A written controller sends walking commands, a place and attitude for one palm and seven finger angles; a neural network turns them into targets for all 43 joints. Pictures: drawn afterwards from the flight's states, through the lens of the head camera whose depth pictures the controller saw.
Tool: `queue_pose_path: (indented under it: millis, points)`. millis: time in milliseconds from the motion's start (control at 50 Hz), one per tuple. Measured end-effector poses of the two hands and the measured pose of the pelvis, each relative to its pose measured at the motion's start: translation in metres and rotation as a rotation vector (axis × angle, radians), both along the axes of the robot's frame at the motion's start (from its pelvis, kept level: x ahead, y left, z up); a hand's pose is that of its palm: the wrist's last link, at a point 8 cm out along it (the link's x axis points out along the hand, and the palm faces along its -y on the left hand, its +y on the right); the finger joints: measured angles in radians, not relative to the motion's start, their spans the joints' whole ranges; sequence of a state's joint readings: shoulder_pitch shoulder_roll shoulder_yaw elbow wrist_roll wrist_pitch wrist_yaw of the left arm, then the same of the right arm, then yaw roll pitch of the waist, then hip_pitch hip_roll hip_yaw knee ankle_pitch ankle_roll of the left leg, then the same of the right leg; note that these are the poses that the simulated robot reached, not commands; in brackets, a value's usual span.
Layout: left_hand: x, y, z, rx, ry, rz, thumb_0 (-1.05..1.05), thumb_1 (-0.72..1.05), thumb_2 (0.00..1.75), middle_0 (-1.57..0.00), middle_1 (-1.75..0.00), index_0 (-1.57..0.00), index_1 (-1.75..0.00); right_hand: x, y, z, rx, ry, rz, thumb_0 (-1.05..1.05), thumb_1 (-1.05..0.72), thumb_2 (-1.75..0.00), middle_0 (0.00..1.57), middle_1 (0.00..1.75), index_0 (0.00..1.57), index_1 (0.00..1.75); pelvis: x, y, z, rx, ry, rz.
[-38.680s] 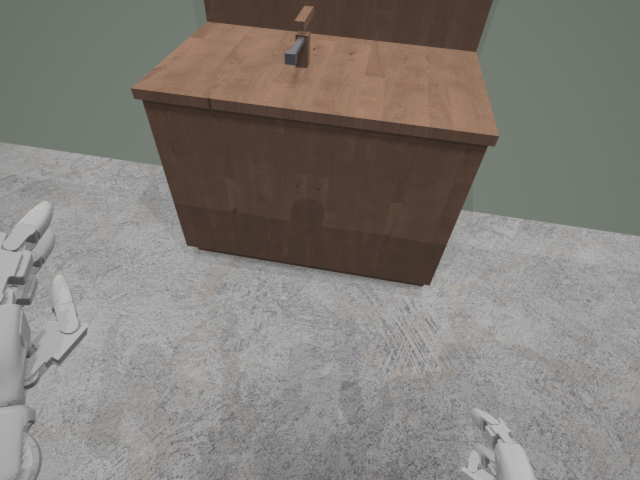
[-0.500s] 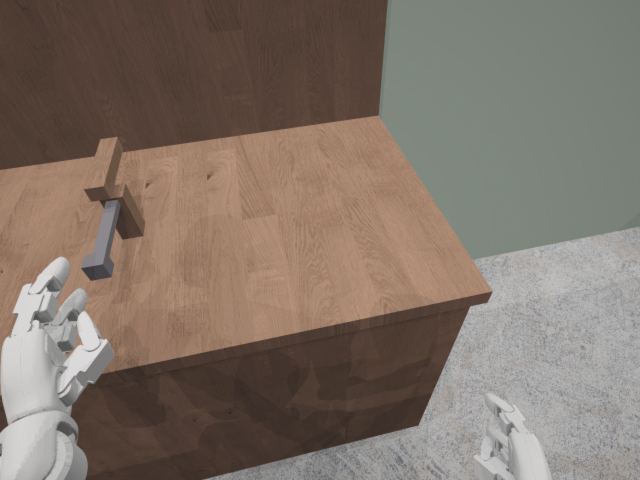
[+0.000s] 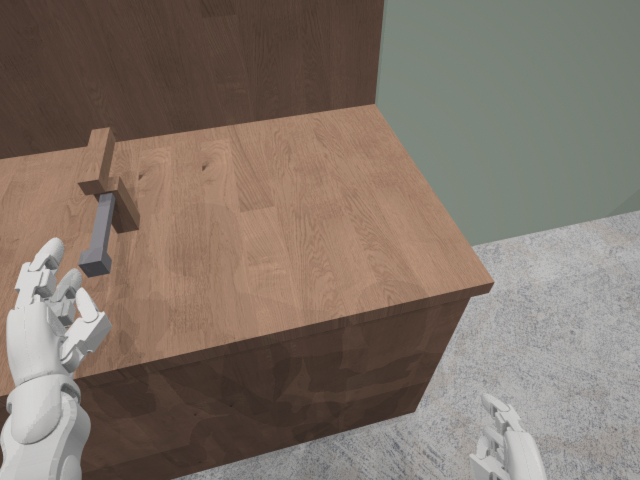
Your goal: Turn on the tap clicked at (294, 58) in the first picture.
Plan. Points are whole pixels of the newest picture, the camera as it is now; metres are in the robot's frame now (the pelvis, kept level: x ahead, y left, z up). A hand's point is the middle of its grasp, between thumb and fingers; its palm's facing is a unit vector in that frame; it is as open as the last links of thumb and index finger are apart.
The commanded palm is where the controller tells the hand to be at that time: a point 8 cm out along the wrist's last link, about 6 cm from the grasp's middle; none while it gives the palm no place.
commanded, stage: reach beside the lever's end, fingers flat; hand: left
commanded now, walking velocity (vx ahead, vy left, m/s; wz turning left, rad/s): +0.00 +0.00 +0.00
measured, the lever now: (95, 262) +0.35 +0.35 +0.07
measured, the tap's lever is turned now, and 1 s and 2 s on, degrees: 0 0 1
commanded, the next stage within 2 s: push the lever round in 1.52 s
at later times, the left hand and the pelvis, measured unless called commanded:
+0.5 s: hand (76, 297) +0.28 +0.32 +0.10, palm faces +0.56 -0.82 -0.11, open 7.7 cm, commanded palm +0.23 +0.36 +0.09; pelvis +0.00 +0.00 +0.00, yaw +0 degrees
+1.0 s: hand (73, 272) +0.33 +0.36 +0.08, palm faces +0.55 -0.82 -0.12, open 7.8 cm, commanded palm +0.28 +0.40 +0.07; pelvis +0.00 +0.00 -0.01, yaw -1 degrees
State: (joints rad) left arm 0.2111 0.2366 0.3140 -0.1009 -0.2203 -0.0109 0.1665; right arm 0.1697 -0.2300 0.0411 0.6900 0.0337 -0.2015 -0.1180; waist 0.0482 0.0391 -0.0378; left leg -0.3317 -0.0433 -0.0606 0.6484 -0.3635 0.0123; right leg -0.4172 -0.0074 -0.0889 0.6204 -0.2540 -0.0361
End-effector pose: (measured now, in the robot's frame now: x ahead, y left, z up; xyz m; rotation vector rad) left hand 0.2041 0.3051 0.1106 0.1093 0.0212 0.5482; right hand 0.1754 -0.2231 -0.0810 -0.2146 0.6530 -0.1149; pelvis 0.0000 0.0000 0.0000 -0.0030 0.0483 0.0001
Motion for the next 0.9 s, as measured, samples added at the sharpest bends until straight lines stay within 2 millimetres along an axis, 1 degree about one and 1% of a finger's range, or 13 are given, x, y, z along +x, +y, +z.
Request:
queue_pose_path:
  millis: [80, 160, 240, 300, 380, 500, 640, 800, 900]
  points:
    - [0.005, 0.009, 0.001, 0.009, 0.008, 0.024, 0.01, 0.90, 0.90, -0.19, -0.25, -0.19, -0.25, -0.001, -0.002, 0.000, 0.004, 0.010, -0.014, 0.01, -0.90, -0.90, 0.21, 0.30, 0.20, 0.30, 0.004, 0.000, 0.001, 0.000, 0.009, -0.009]
    - [0.001, 0.019, 0.001, 0.018, -0.005, 0.050, 0.01, 0.90, 0.90, -0.19, -0.24, -0.19, -0.24, -0.002, -0.007, -0.002, 0.000, 0.027, -0.024, 0.01, -0.90, -0.90, 0.21, 0.30, 0.20, 0.30, 0.007, 0.000, 0.001, -0.001, 0.016, -0.013]
    - [-0.003, 0.030, -0.003, 0.012, 0.000, 0.069, 0.01, 0.90, 0.90, -0.18, -0.23, -0.18, -0.23, -0.005, -0.013, -0.005, -0.016, 0.049, -0.030, 0.01, -0.90, -0.90, 0.21, 0.30, 0.20, 0.30, 0.007, -0.001, 0.000, -0.003, 0.018, -0.007]
    - [-0.001, 0.037, -0.008, 0.003, 0.006, 0.080, 0.01, 0.90, 0.90, -0.18, -0.22, -0.18, -0.22, -0.007, -0.017, -0.007, -0.033, 0.065, -0.031, 0.01, -0.91, -0.90, 0.21, 0.30, 0.20, 0.30, 0.005, -0.002, -0.001, -0.004, 0.020, 0.000]
    - [0.007, 0.043, -0.010, 0.008, -0.005, 0.075, 0.01, 0.90, 0.90, -0.18, -0.21, -0.18, -0.21, -0.009, -0.021, -0.009, -0.048, 0.074, -0.035, 0.01, -0.91, -0.90, 0.21, 0.30, 0.20, 0.30, 0.003, -0.003, -0.002, -0.004, 0.026, 0.003]
    - [0.026, 0.047, -0.006, 0.012, -0.024, 0.043, 0.01, 0.90, 0.90, -0.17, -0.20, -0.17, -0.19, -0.015, -0.025, -0.011, -0.048, 0.082, -0.053, 0.01, -0.91, -0.90, 0.21, 0.30, 0.20, 0.30, 0.002, -0.004, -0.003, -0.003, 0.037, -0.001]
    - [0.041, 0.056, -0.012, -0.007, 0.025, 0.046, 0.01, 0.90, 0.90, -0.17, -0.18, -0.17, -0.18, -0.025, -0.030, -0.015, -0.045, 0.111, -0.076, 0.01, -0.91, -0.90, 0.21, 0.30, 0.20, 0.30, 0.003, -0.005, -0.003, -0.002, 0.054, -0.009]
    - [0.048, 0.076, -0.021, -0.005, 0.022, 0.096, 0.01, 0.90, 0.90, -0.16, -0.16, -0.16, -0.16, -0.042, -0.038, -0.021, -0.071, 0.191, -0.091, 0.01, -0.91, -0.90, 0.21, 0.30, 0.20, 0.30, 0.003, -0.005, -0.006, -0.006, 0.078, -0.010]
    - [0.059, 0.088, -0.023, 0.000, 0.025, 0.084, 0.01, 0.90, 0.90, -0.16, -0.16, -0.16, -0.15, -0.053, -0.042, -0.026, -0.091, 0.239, -0.104, 0.01, -0.91, -0.90, 0.21, 0.30, 0.20, 0.30, 0.003, -0.003, -0.008, -0.012, 0.093, -0.006]
